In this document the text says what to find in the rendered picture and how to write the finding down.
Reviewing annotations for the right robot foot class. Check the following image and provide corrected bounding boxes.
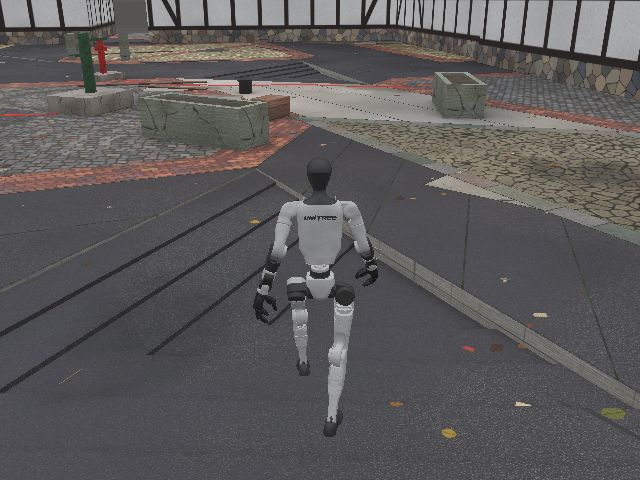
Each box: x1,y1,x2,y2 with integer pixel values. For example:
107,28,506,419
323,409,343,437

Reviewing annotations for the left robot upper arm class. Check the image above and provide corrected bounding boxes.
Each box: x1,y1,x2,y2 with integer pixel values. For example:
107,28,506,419
271,201,299,258

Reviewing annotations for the right robot hand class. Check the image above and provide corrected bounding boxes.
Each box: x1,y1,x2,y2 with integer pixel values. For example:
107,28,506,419
355,265,378,287

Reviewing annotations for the right robot upper arm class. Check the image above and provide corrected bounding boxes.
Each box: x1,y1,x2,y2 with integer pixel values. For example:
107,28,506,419
340,201,370,253

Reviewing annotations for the left robot hand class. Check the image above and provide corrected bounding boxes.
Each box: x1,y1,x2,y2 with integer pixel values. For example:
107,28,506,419
253,292,277,323

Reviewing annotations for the robot right forearm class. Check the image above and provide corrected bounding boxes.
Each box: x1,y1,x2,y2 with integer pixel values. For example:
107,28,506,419
360,237,377,271

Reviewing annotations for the robot left forearm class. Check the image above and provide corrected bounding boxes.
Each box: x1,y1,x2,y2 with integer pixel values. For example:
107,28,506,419
257,242,281,295

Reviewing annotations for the humanoid robot torso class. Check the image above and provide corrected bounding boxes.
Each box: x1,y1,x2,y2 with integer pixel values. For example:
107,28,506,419
296,196,343,300

